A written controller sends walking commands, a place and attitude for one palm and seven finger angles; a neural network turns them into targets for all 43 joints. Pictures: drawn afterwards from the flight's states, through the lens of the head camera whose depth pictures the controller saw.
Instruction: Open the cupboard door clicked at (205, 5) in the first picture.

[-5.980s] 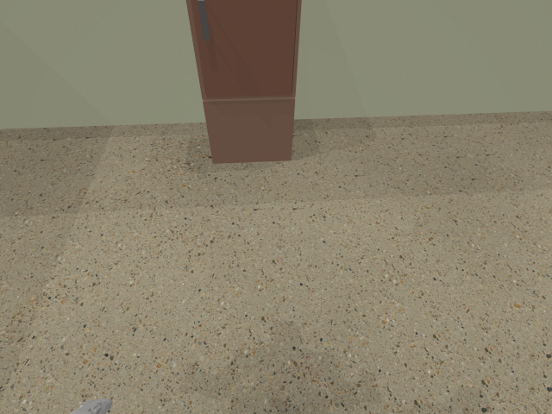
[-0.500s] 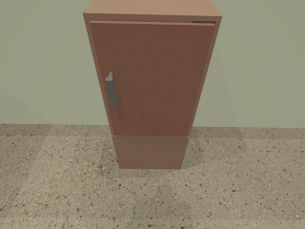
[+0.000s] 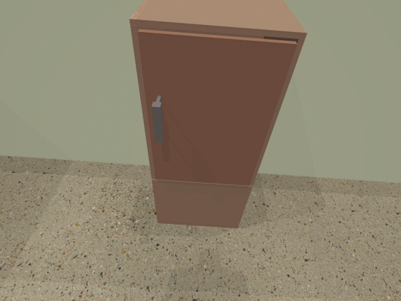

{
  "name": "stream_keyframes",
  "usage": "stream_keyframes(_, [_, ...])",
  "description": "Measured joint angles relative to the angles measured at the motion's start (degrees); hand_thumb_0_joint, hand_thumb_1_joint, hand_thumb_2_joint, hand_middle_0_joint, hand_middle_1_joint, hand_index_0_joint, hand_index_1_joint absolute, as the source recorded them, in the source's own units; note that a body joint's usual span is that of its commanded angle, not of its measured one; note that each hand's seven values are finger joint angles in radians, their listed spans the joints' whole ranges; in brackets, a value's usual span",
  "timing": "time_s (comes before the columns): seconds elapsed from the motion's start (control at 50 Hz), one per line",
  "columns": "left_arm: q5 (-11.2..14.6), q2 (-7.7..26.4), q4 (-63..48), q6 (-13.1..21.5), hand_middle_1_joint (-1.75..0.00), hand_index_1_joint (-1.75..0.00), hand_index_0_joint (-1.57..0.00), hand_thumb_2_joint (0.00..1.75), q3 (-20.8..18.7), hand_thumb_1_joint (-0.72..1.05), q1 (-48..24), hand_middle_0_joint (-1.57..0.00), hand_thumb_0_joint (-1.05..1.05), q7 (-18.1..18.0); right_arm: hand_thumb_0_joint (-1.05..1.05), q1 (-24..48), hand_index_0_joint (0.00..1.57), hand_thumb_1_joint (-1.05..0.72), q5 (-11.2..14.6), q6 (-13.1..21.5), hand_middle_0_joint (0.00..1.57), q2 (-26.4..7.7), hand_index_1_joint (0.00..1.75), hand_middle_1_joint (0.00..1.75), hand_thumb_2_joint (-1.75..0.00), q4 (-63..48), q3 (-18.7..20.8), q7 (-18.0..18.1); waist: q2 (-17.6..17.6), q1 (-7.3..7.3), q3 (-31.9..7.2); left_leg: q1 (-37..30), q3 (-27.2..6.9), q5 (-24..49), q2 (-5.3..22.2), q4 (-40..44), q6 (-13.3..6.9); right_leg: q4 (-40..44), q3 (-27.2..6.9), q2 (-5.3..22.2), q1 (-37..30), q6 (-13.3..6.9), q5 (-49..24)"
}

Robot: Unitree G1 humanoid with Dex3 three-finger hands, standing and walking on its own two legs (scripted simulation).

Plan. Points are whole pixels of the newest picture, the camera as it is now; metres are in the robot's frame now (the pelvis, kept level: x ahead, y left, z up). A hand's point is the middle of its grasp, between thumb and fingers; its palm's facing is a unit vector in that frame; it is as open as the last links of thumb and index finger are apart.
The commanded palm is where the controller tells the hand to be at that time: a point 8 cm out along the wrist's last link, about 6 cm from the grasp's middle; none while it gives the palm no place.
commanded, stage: shuffle to correct the standing spot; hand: left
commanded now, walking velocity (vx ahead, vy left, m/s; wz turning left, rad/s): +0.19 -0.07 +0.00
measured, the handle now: (159, 118) +0.62 +0.17 +0.00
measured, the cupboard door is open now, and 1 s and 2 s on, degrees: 0 0 0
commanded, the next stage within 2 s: come to a stop and stand still in 0.28 s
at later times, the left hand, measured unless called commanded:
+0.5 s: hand out of the picture +0.03 +0.14 -0.19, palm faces +0.01 -0.99 -0.12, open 7.4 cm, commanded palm none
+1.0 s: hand out of the picture +0.11 +0.16 -0.17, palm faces +0.05 -0.98 -0.19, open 7.2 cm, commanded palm none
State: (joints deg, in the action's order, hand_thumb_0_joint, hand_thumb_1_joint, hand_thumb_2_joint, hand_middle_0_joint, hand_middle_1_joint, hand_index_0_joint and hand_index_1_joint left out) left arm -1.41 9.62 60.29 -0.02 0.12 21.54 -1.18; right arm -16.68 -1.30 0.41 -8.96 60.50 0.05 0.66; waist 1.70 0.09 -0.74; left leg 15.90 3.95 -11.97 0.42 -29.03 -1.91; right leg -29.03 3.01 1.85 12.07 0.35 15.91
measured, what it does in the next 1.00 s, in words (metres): steps on the spot: right foot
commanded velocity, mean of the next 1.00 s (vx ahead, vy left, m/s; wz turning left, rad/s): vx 0.02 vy -0.01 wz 0.00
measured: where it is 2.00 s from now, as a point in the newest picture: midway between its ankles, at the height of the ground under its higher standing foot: outside the picture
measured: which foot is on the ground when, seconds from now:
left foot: down 0.00-1.00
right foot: down 0.00-0.40, up 0.42-0.56, down 0.58-1.00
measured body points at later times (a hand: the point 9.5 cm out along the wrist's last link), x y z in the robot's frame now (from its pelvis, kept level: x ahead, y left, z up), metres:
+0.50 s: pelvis +0.07 -0.01 +0.00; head +0.08 +0.01 +0.44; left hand +0.03 +0.19 -0.17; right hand +0.06 -0.23 -0.15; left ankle +0.05 +0.10 -0.74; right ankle +0.03 -0.12 -0.70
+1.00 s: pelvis +0.05 -0.02 +0.00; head +0.06 -0.01 +0.45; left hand +0.10 +0.21 -0.16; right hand +0.08 -0.25 -0.15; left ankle +0.06 +0.08 -0.74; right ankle +0.10 -0.13 -0.74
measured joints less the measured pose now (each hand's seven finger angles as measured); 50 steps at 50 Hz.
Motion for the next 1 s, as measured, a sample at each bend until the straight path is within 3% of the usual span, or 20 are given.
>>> stream_keyframes(0.3, [0.1,-2.0,1.4,1.5,-0.30,-0.30,-0.20,0.90,-1.1,0.91,4.4,-0.19,0.01,0.6,0.01,-3.5,0.20,-0.91,0.1,0.7,0.20,1.5,0.29,0.30,-0.90,1.4,0.7,-0.1,-0.8,0.22,-0.2,1.0,-1.0,-6.2,1.7,-6.5,0.6,-3.2,0.5,-1.7,-0.6,-1.0,4.4])
stream_keyframes(0.38, [0.1,-2.2,2.5,1.7,-0.30,-0.30,-0.20,0.90,-1.5,0.91,5.0,-0.19,0.01,0.3,0.01,-2.8,0.20,-0.91,0.1,1.3,0.20,2.3,0.29,0.30,-0.90,2.0,0.6,0.0,0.9,0.45,0.1,-0.6,-0.4,-8.1,1.2,-7.0,1.4,-4.4,0.0,-1.1,-1.8,-0.7,6.6])
stream_keyframes(0.5, [0.2,-2.2,3.0,-0.2,-0.30,-0.30,-0.20,0.90,-1.5,0.91,1.2,-0.19,0.01,0.4,0.01,-2.2,0.20,-0.92,-0.5,3.3,0.20,2.7,0.29,0.30,-0.90,1.5,0.2,1.7,1.0,-0.94,1.8,-4.2,1.3,-7.9,1.6,-3.3,0.9,-19.8,1.1,-0.8,6.2,-1.6,13.4])
stream_keyframes(0.54, [0.5,-2.1,1.8,-0.1,-0.30,-0.30,-0.20,0.90,-1.7,0.91,-1.6,-0.19,0.01,0.3,0.01,-2.4,0.20,-0.92,-0.4,2.9,0.20,2.9,0.29,0.30,-0.90,1.8,-0.1,1.9,0.3,-1.35,3.0,-5.3,0.7,-7.0,1.8,-1.6,1.4,-14.6,2.0,-0.5,6.6,-1.2,8.9])
stream_keyframes(0.58, [0.2,-1.4,0.4,0.5,-0.30,-0.30,-0.20,0.90,-1.8,0.92,-3.7,-0.19,0.02,-0.2,0.01,-2.8,0.20,-0.92,0.0,2.3,0.20,3.2,0.29,0.30,-0.90,2.4,-0.2,2.0,0.4,-1.11,3.9,-5.7,0.5,-7.2,1.5,-1.7,2.2,-4.9,2.0,0.2,4.9,-0.7,-2.5])
stream_keyframes(0.6, [0.2,-0.8,0.2,0.9,-0.30,-0.30,-0.20,0.90,-1.9,0.93,-4.3,-0.19,0.02,-0.5,0.01,-2.9,0.20,-0.92,0.3,2.0,0.20,3.3,0.30,0.30,-0.90,2.7,-0.2,1.9,0.6,-0.94,4.1,-5.7,0.5,-7.8,1.4,-2.5,2.6,-3.7,1.9,0.4,4.3,-0.9,-3.9])
stream_keyframes(0.66, [0.6,-0.2,-0.2,1.3,-0.30,-0.30,-0.20,0.90,-1.9,0.94,-6.2,-0.19,0.03,-0.6,0.01,-2.4,0.20,-0.91,0.7,0.4,0.20,3.0,0.29,0.30,-0.90,3.5,0.5,1.6,-1.1,-1.32,4.1,-5.6,-0.3,-8.5,2.1,-3.3,3.1,-4.6,3.0,-0.1,4.0,-2.1,0.0])
stream_keyframes(0.76, [0.4,-0.2,-2.1,1.1,-0.30,-0.30,-0.20,0.90,-1.8,0.94,-9.0,-0.19,0.02,-1.3,0.01,-0.3,0.20,-0.91,1.0,-1.0,0.20,2.6,0.29,0.30,-0.90,2.8,1.2,1.4,-1.5,-1.27,4.5,-3.1,0.0,-12.8,1.9,-6.6,3.1,-3.6,4.4,0.1,3.8,-2.8,-0.4])
stream_keyframes(0.84, [0.6,0.3,-3.0,0.0,-0.30,-0.30,-0.20,0.90,-2.4,0.94,-10.0,-0.19,0.01,-1.6,0.01,1.7,0.20,-0.92,0.7,-1.1,0.20,2.5,0.29,0.30,-0.90,2.2,1.4,1.4,0.5,-0.33,4.8,-4.7,1.5,-4.5,0.8,-2.0,2.0,-4.2,3.2,0.8,4.1,-2.1,-1.0])
stream_keyframes(1.0, [0.4,0.6,-2.6,-1.0,-0.30,-0.30,-0.20,0.90,-1.9,0.94,-8.5,-0.20,0.01,-0.7,0.01,1.5,0.20,-0.93,0.1,-0.7,0.20,1.0,0.29,0.30,-0.90,0.8,1.1,0.8,0.5,0.55,2.7,-5.3,2.2,-3.1,0.5,1.4,0.9,0.8,2.7,0.7,3.0,-1.2,-4.9])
